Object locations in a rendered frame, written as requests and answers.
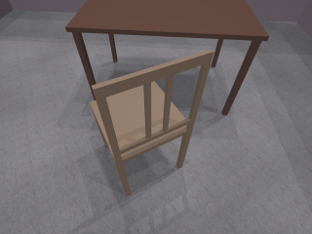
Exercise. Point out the chair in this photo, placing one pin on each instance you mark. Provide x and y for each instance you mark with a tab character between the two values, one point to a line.
135	116

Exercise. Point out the table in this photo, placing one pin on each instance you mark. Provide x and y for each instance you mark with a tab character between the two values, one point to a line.
208	19

